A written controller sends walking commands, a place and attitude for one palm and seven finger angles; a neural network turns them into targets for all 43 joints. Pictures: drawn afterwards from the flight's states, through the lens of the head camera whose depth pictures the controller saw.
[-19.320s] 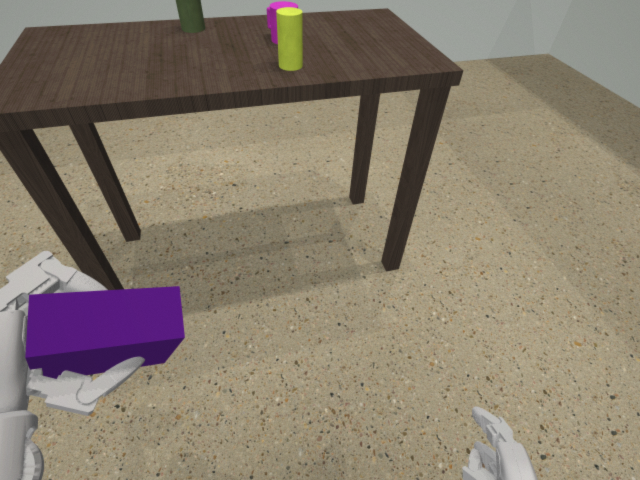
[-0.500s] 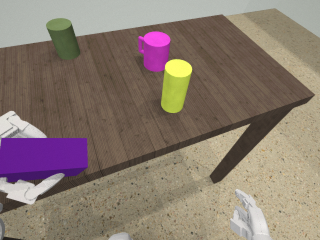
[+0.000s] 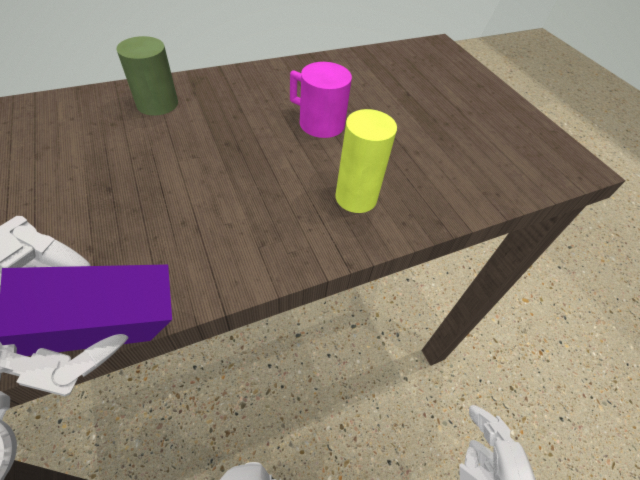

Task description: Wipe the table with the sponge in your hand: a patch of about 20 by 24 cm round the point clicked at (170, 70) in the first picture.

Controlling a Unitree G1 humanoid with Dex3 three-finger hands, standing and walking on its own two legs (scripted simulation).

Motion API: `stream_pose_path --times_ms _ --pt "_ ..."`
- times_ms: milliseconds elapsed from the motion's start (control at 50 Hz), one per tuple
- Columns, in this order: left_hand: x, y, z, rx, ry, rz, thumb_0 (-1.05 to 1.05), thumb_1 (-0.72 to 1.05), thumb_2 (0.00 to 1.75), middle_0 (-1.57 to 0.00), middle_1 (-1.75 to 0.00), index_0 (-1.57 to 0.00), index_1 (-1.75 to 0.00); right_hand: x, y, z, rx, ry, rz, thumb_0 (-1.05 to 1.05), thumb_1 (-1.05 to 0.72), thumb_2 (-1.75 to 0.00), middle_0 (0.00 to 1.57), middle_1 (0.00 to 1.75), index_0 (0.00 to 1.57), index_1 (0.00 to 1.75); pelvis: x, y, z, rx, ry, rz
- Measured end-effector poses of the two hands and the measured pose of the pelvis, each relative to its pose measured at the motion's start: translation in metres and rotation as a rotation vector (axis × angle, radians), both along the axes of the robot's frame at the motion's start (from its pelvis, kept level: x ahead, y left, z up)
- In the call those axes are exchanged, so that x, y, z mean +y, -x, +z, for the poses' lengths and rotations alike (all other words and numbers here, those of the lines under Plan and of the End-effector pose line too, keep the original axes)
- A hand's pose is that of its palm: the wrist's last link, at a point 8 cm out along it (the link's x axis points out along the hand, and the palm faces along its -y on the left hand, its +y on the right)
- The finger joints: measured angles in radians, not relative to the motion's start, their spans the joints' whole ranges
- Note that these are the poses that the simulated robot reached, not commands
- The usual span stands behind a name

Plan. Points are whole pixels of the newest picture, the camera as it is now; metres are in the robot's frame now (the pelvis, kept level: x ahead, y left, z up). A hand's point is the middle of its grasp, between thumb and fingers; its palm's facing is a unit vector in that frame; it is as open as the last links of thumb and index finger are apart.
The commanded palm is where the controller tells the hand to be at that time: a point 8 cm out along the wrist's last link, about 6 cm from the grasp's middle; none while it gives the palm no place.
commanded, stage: shuffle to correct the standing spot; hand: left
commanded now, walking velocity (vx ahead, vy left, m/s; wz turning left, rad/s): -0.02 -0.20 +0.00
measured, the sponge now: (113, 309) +0.24 +0.22 +0.14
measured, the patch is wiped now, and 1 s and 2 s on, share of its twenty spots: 0.00 0.00 0.00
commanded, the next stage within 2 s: come to a stop and stand still in 0.38 s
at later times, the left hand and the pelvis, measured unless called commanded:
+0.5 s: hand (123, 291) +0.25 +0.20 +0.16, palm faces +0.34 -0.86 -0.38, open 9.5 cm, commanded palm +0.18 +0.24 +0.19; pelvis +0.03 -0.04 +0.00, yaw +1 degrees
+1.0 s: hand (6, 255) +0.25 +0.29 +0.20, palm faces +0.45 -0.81 -0.37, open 9.5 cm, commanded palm +0.17 +0.30 +0.19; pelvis +0.01 +0.02 +0.00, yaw -1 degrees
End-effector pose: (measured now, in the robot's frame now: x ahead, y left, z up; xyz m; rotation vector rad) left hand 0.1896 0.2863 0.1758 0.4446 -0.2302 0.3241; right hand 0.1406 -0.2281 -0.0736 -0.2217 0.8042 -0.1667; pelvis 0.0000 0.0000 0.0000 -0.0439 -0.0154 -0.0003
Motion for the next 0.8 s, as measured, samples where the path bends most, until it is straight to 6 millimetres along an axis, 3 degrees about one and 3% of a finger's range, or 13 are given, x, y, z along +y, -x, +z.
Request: stream_pose_path --times_ms 160,280,440,580,700,800 --pt "-0.018 0.001 0.007 0.047 -0.051 -0.040 -0.01 -0.45 1.02 -0.80 -1.36 -0.80 -1.36 0.005 -0.007 -0.003 0.006 -0.074 0.031 0.01 -0.90 -0.90 0.21 0.30 0.20 0.30 -0.010 -0.004 0.004 0.013 0.016 0.014" --pt "-0.024 0.001 0.002 0.059 -0.035 -0.020 -0.01 -0.45 1.02 -0.80 -1.36 -0.80 -1.36 -0.012 -0.026 -0.001 -0.008 -0.044 0.029 0.01 -0.90 -0.90 0.21 0.30 0.21 0.30 -0.021 -0.016 0.002 0.016 0.002 0.014" --pt "-0.036 -0.014 0.000 0.020 0.002 0.012 -0.01 -0.45 1.02 -0.80 -1.36 -0.80 -1.36 -0.035 -0.054 0.007 -0.057 -0.010 0.043 0.01 -0.90 -0.90 0.20 0.30 0.20 0.30 -0.036 -0.025 0.000 0.009 -0.005 0.018" --pt "-0.052 -0.021 0.003 0.010 -0.010 -0.039 -0.01 -0.45 1.02 -0.80 -1.36 -0.80 -1.36 -0.044 -0.065 0.013 -0.086 -0.008 0.026 0.01 -0.90 -0.90 0.20 0.30 0.20 0.30 -0.042 -0.029 -0.001 0.009 -0.016 0.012" --pt "-0.038 -0.017 0.001 0.045 -0.029 0.001 -0.01 -0.45 1.02 -0.80 -1.36 -0.80 -1.36 -0.038 -0.062 0.011 -0.069 -0.015 0.016 0.01 -0.90 -0.90 0.20 0.30 0.20 0.30 -0.034 -0.030 0.001 0.001 -0.022 0.012" --pt "-0.018 -0.012 0.006 0.028 -0.043 0.026 -0.01 -0.45 1.02 -0.80 -1.36 -0.80 -1.36 -0.019 -0.055 0.008 -0.046 -0.002 0.037 0.01 -0.90 -0.90 0.20 0.30 0.20 0.30 -0.019 -0.027 0.003 -0.005 -0.018 0.028"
